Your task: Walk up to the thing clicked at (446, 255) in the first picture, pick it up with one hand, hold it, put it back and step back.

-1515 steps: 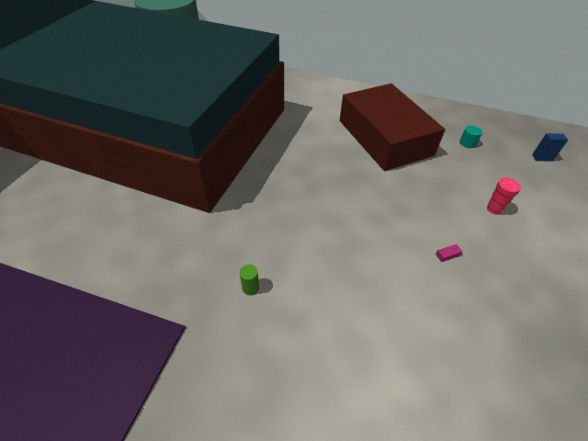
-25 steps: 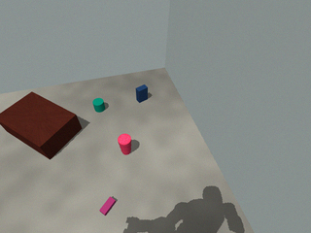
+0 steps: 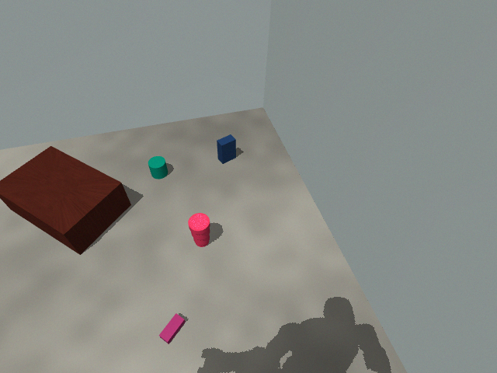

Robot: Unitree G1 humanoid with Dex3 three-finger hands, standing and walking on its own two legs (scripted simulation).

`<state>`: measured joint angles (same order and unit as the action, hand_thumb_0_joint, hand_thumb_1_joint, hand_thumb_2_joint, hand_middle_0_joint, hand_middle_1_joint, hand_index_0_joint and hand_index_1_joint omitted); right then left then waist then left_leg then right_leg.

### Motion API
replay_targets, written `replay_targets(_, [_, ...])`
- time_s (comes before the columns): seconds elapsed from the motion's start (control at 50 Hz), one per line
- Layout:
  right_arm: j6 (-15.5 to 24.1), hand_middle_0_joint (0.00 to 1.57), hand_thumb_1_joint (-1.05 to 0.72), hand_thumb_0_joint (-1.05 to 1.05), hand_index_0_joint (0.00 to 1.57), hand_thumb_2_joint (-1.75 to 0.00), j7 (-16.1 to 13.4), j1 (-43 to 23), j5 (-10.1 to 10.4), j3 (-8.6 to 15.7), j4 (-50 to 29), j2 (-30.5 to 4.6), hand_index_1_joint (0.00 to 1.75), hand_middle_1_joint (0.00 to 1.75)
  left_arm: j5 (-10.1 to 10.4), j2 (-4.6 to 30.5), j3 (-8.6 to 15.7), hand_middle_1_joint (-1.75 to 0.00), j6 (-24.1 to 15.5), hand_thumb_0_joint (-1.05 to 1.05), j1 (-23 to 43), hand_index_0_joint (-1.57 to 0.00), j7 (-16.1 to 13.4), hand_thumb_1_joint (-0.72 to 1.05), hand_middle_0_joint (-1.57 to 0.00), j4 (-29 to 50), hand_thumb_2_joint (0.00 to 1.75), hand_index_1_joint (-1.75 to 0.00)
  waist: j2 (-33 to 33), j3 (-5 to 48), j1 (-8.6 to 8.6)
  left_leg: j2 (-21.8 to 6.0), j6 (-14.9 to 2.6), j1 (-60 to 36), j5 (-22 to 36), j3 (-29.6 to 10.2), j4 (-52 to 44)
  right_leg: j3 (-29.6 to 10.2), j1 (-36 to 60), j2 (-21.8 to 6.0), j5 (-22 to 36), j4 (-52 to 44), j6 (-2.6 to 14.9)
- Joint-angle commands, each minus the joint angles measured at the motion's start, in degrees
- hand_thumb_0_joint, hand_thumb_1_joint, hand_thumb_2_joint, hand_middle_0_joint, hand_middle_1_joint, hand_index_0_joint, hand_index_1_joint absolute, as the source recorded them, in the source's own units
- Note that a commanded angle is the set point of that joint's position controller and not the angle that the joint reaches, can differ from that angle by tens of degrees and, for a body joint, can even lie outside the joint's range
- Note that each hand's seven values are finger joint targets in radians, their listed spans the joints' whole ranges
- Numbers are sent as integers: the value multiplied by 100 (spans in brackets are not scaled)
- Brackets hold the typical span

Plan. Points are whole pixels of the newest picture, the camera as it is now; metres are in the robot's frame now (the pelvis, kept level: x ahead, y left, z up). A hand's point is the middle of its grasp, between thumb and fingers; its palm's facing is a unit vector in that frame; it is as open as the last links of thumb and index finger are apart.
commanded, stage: stand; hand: left
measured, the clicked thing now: (172, 328) +0.40 +0.27 -0.77
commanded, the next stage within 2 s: walk up in 0.40 s
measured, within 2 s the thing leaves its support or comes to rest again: neither
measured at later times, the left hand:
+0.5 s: hand out of the picture +0.06 +0.27 -0.16, palm faces +0.01 -0.93 -0.37, open 7.3 cm
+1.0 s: hand out of the picture +0.02 +0.34 -0.18, palm faces -0.02 -0.92 -0.38, open 7.3 cm
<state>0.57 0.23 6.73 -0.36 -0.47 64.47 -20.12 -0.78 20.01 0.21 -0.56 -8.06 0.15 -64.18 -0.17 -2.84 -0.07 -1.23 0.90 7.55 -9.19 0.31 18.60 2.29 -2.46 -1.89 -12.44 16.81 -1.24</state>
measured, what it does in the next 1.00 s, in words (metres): lifts its right foot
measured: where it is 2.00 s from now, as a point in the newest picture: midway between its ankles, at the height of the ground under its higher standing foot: outside the picture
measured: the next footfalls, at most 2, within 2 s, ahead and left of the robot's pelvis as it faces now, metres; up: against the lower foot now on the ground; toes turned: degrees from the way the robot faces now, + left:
right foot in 1.06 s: -0.03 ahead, -0.06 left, +0.00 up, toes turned +1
left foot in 1.30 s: -0.03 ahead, +0.17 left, +0.00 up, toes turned +0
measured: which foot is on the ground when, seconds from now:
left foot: down 0.00-1.00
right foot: down 0.00-0.72, up 0.74-1.00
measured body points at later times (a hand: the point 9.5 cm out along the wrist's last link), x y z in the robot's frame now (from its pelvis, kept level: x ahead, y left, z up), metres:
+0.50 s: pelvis -0.01 +0.00 +0.00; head +0.01 +0.00 +0.44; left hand +0.06 +0.31 -0.13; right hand +0.07 -0.31 -0.14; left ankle +0.01 +0.13 -0.75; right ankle -0.04 -0.13 -0.75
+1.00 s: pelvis -0.05 +0.06 -0.02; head +0.01 +0.08 +0.42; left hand +0.02 +0.39 -0.15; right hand +0.06 -0.24 -0.14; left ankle -0.01 +0.20 -0.75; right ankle -0.06 -0.06 -0.73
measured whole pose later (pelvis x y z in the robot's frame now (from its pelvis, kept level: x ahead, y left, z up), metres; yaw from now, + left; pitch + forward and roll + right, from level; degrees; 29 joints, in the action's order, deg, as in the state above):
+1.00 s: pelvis -0.05 +0.06 -0.02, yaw +1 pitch -3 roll +0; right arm 0.8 -0.4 8.7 -1.1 2.6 51.6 -19.9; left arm -1.0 23.6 3.0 3.1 -8.5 0.2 -55.4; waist -1.3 -9.6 -0.2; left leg -1.8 0.3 16.7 -15.9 -0.3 35.1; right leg -2.6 -16.9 1.7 -30.6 46.6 1.0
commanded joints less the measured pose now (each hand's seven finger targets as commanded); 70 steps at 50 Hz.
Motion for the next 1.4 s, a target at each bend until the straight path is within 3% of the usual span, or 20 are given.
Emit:
replay_targets(0.0, [111, 20, -90, 0, 20, -90, -85, -202, -12, 235, -328, -1216, 30, 30, 6, 1234, 247, -30, -110, 0, 134, -20, -80, 90, -20, 324, 90, -30, 34, 449, -7, -675, -240, -326, 1159, -486, -105, -469, -165, -694, 1020, -245, 210])
replay_targets(0.36, [130, 20, -90, 0, 20, -90, -92, -198, -24, 230, -327, -1213, 30, 30, 2, 1233, 259, -30, -77, 0, 143, -20, -63, 90, -20, 322, 90, -30, 59, 285, -11, -655, -197, -247, 1008, -511, -228, -448, -314, -638, 707, -220, 215])
replay_targets(0.44, [-186, 20, -90, 0, 20, -90, 26, -238, -66, 569, -758, -1402, 30, 30, 47, 1763, 541, -30, -111, 0, -110, -20, -237, 90, -20, 509, 90, -30, 3, 455, -135, -325, -332, 181, 1607, -302, 867, -639, -103, -984, 1893, 409, 570])
replay_targets(0.5, [-360, 20, -90, 0, 20, -90, 136, -268, -127, 638, -1081, -1254, 30, 30, -64, 1917, 646, -30, -95, 0, 126, -20, -308, 90, -20, 826, 90, -30, -1018, 219, -192, 93, -246, 1048, -1739, -337, 2755, -1577, -437, -2136, 2186, 168, 1535])
replay_targets(0.54, [-457, 20, -90, 0, 20, -90, 177, -64, -134, 691, -1282, -1256, 30, 30, -130, 1912, 676, -30, -126, 0, 198, -20, -353, 90, -20, 1052, 90, -30, -953, -121, -92, -123, -244, 1502, -2352, -891, 3620, -1614, -767, -2442, 2438, 250, 1875])
replay_targets(0.66, [-241, 20, -90, 0, 20, -90, 164, 796, -128, 829, -1166, -1178, 30, 30, -81, 1742, 563, -30, -29, 0, 594, -20, -230, 90, -20, 1471, 90, -30, -691, 415, 278, 148, -198, 405, -354, 96, 677, -217, -721, -1214, 2085, 2149, 873])
replay_targets(0.68, [-156, 20, -90, 0, 20, -90, 120, 779, -176, 888, -1183, -1426, 30, 30, -18, 1381, 474, -30, 50, 0, 312, -20, -189, 90, -20, 1452, 90, -30, 211, 496, 238, -240, -313, -130, 821, -593, 19, 104, -1190, -685, 857, 3216, 514])
replay_targets(0.7, [-41, 20, -90, 0, 20, -90, 67, 562, -253, 905, -1344, -1880, 30, 30, 78, 832, 336, -30, 129, 0, 86, -20, -183, 90, -20, 1516, 90, -30, 1654, 491, 35, -1440, -696, -423, 2136, -2580, -49, -166, -2311, 287, -2230, 3825, 181])
replay_targets(0.72, [1, 20, -90, 0, 20, -90, 48, 519, -127, 953, -1419, -2247, 30, 30, 76, 1336, 463, -30, 230, 0, 52, -20, -249, 90, -20, 1352, 90, -30, 1110, 823, 224, -1833, -1436, 361, 1278, -2951, 26, -1052, -1611, 216, -2594, 4135, 260])
replay_targets(0.74, [15, 20, -90, 0, 20, -90, 5, 282, -94, 924, -1450, -2119, 30, 30, 105, 1463, 467, -30, 263, 0, 127, -20, -246, 90, -20, 1263, 90, -30, 849, 550, 127, -1782, -1539, 644, 1065, -2718, 99, -1199, -1608, 203, -2457, 4406, 296])
replay_targets(0.8, [78, 20, -90, 0, 20, -90, -137, 95, -110, 793, -1493, -1759, 30, 30, 128, 1466, 491, -30, 230, 0, -93, -20, -180, 90, -20, 1109, 90, -30, 951, 330, -53, -1390, -1266, 215, 1449, -1708, 551, -1204, -2023, 211, -1841, 4221, 308])
replay_targets(0.92, [109, 20, -90, 0, 20, -90, -234, 626, -84, 855, -1506, -1868, 30, 30, -47, 1433, 567, -30, 238, 0, 77, -20, -48, 90, -20, 1358, 90, -30, 759, 417, 229, -1719, -1470, -306, 2400, -1800, 801, -666, -1878, 200, -1887, 3052, 178])
replay_targets(1.02, [15, 20, -90, 0, 20, -90, -210, -5, -31, 718, -1818, -1633, 30, 30, -125, 1250, 642, -30, 157, 0, -745, -20, 10, 90, -20, 1181, 90, -30, 704, 508, -278, -1179, -936, 885, 1222, -1045, 1540, -304, -344, 211, -473, 909, 462])
replay_targets(1.06, [-46, 20, -90, 0, 20, -90, -209, 29, 60, 547, -1885, -1058, 30, 30, -171, 1900, 750, -30, 42, 0, -251, -20, 13, 90, -20, 1471, 90, -30, -991, 13, -113, 274, -214, 1814, -1791, -62, 2747, -2745, -803, -1442, -517, -157, 1226])
replay_targets(1.08, [-68, 20, -90, 0, 20, -90, -254, 25, 28, 629, -1744, -1293, 30, 30, -193, 1995, 728, -30, 25, 0, -39, -20, 46, 90, -20, 1591, 90, -30, -909, 54, -179, 218, -200, 1177, -2624, -539, 3553, -3091, -1616, -1925, -479, -85, 1771])
replay_targets(1.14, [27, 20, -90, 0, 20, -90, -217, 318, 86, 600, -1554, -1247, 30, 30, -167, 1499, 618, -30, 5, 0, 177, -20, 3, 90, -20, 1692, 90, -30, -771, -93, -29, 241, -225, 1344, -2225, -575, 3461, -1775, -1169, -1227, 1091, 448, 1479])
replay_targets(1.24, [206, 20, -90, 0, 20, -90, -187, 581, -43, 493, -1328, -1060, 30, 30, -50, 1435, 561, -30, 29, 0, -75, -20, 24, 90, -20, 1683, 90, -30, -715, 389, 9, 213, -164, 461, -1047, -62, 586, -1279, -484, -996, 2092, 1280, 1104])
replay_targets(1.28, [306, 20, -90, 0, 20, -90, -227, 756, -166, 577, -1276, -1325, 30, 30, 65, 1109, 435, -30, 58, 0, 46, -20, 48, 90, -20, 1758, 90, -30, -11, 700, 102, -619, -478, -819, 535, -1265, -211, -988, -1388, -606, 1421, 1917, 546])
replay_targets(1.32, [348, 20, -90, 0, 20, -90, -172, 153, -74, 618, -1415, -1790, 30, 30, 47, 1289, 510, -30, 135, 0, -13, -20, 19, 90, -20, 1460, 90, -30, 616, 331, -101, -1717, -1352, 204, 489, -2233, 98, -601, -1101, -110, -1550, 2027, 276])
replay_targets(1.38, [328, 20, -90, 0, 20, -90, -143, -24, -24, 436, -1376, -1438, 30, 30, 19, 1221, 479, -30, -9, 0, 35, -20, 51, 90, -20, 1288, 90, -30, 500, 329, -172, -903, -671, 276, 1214, -1042, 477, -714, -508, -194, 90, 843, 396])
